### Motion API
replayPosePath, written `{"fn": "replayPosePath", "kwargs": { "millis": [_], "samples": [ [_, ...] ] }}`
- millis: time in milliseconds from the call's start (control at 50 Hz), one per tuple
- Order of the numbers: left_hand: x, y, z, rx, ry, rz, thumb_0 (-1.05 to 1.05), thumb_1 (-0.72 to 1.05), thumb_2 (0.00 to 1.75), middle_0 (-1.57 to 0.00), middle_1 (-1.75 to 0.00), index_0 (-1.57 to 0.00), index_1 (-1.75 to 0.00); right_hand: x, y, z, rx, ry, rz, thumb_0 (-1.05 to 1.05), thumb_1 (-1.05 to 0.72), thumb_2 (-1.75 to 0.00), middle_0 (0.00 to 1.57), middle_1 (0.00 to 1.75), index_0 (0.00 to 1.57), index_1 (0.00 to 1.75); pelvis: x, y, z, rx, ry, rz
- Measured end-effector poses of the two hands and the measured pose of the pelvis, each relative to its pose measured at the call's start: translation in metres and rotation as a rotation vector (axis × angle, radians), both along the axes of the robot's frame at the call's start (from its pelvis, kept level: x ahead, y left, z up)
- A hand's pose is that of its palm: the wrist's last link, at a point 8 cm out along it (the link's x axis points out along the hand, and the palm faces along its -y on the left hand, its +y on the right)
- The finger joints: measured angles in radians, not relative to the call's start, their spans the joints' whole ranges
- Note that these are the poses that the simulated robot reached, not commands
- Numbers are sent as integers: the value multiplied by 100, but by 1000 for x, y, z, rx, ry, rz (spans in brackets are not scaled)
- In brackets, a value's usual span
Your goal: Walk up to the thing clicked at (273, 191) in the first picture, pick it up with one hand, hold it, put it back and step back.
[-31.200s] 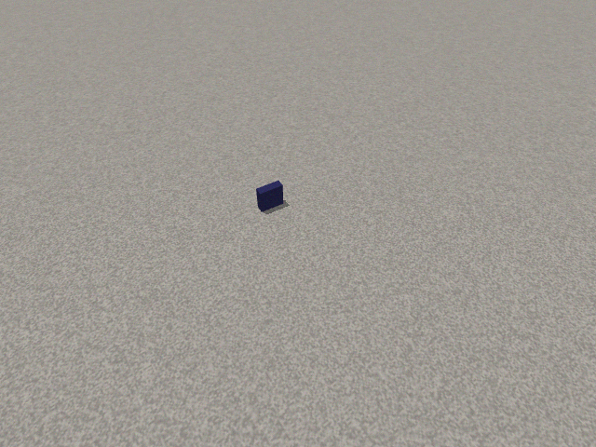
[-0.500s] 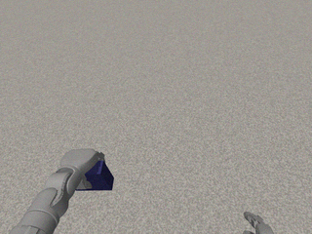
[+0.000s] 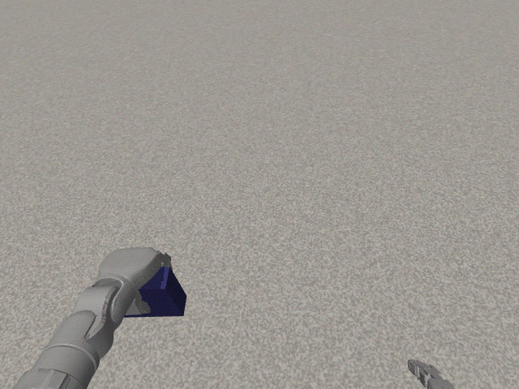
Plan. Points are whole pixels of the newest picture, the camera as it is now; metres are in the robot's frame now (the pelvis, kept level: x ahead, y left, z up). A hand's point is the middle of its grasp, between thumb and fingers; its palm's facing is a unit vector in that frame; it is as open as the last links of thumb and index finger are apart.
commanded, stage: crouch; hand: left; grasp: from above
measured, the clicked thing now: (145, 293) +0.32 +0.22 -0.06
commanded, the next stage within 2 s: none
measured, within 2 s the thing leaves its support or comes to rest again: neither
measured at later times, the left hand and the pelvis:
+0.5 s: hand (171, 307) +0.36 +0.22 -0.22, palm faces -0.41 +0.06 -0.91, open 7.6 cm; pelvis -0.04 +0.01 -0.12, yaw +0 degrees
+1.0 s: hand (193, 316) +0.43 +0.23 -0.44, palm faces -0.43 +0.02 -0.90, open 7.5 cm; pelvis -0.06 +0.01 -0.31, yaw -3 degrees
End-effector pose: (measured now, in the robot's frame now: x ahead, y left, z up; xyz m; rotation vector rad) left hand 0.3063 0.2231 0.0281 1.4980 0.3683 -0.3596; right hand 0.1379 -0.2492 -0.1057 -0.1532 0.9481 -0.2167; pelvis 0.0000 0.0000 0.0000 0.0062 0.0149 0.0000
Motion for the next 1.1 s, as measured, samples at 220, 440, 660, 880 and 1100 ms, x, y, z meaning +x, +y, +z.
{"fn": "replayPosePath", "kwargs": {
  "millis": [220, 440, 660, 880, 1100],
  "samples": [
    [4, 1, -60, 27, 29, -34, 0, 28, 45, -78, -67, -83, -58, -25, -10, -17, -44, 89, 5, 0, -91, -90, 20, 30, 20, 30, -10, 0, -17, -6, 97, 14],
    [45, -2, -162, 91, -37, -45, 0, 27, 46, -79, -66, -84, -57, -102, -30, -97, -116, 272, -46, 0, -91, -90, 20, 30, 20, 30, -33, 5, -97, -35, 333, 16],
    [87, -5, -270, 94, -38, -5, 0, 28, 42, -82, -60, -86, -53, -180, -15, -194, -109, 447, -118, 0, -91, -90, 20, 30, 20, 30, -51, 11, -191, -52, 514, 2],
    [114, -1, -371, 72, -4, -10, -1, 29, 40, -84, -56, -88, -49, -182, -2, -273, -92, 483, -77, 0, -91, -90, 21, 30, 21, 30, -58, 13, -270, -72, 628, -10],
    [137, 6, -442, 59, -11, 4, -1, 29, 40, -84, -56, -88, -49, -162, -11, -323, -110, 491, 0, 0, -92, -90, 21, 30, 21, 30, -60, 10, -325, -88, 669, -18]
  ]
}}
